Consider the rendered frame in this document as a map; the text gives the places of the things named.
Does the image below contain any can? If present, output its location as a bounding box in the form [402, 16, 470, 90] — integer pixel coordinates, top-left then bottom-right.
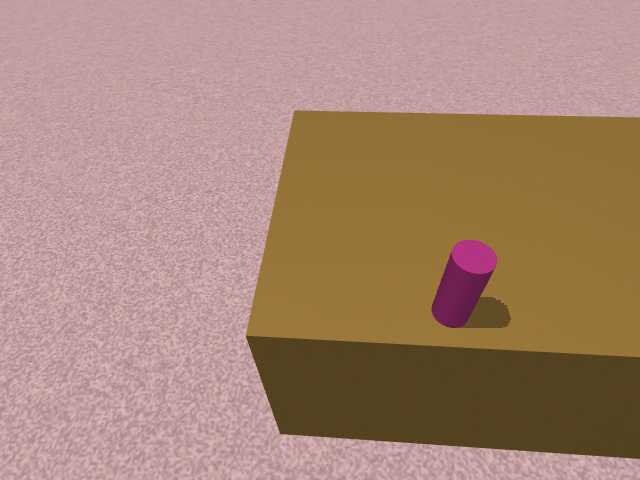
[432, 240, 497, 328]

